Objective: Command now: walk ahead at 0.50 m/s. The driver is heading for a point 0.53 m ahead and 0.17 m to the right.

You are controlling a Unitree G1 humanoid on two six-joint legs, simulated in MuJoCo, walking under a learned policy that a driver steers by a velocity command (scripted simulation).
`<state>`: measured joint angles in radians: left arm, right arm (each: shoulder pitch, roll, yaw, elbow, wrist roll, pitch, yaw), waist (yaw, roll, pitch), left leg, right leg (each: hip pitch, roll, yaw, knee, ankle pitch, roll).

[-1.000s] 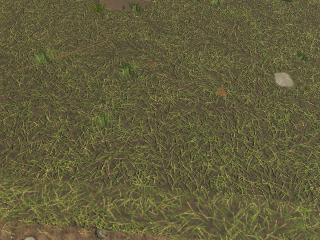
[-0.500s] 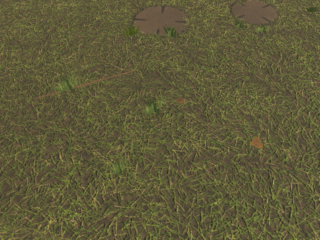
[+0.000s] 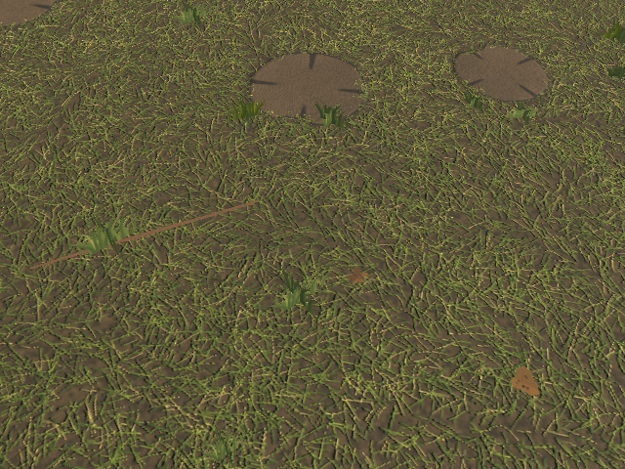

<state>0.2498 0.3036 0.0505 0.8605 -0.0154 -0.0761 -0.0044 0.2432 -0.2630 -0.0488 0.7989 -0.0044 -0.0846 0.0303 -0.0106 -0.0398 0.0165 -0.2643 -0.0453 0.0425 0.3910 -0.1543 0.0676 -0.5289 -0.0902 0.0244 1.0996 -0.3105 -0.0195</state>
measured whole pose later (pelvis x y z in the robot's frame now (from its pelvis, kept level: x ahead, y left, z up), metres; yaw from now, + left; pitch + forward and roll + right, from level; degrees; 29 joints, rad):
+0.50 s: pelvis +0.18 -0.03 -0.01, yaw +0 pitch +1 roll +0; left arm 0.11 0.22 0.03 0.86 0.02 -0.02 0.00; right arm 0.21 -0.27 -0.04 0.91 0.00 0.02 -0.04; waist 0.00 0.02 0.03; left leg -0.37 0.05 -0.03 0.79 -0.46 -0.05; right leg -0.39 0.02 -0.04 0.46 -0.09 -0.04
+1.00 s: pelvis +0.33 -0.08 -0.02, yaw -14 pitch +2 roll +0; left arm 0.04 0.26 0.07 0.77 -0.02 -0.01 -0.05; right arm 0.40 -0.28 -0.09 0.98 0.02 -0.06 -0.02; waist -0.08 0.00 0.01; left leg 0.03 0.15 0.22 0.43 -0.45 -0.10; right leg -0.46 -0.02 -0.07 0.59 -0.19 -0.09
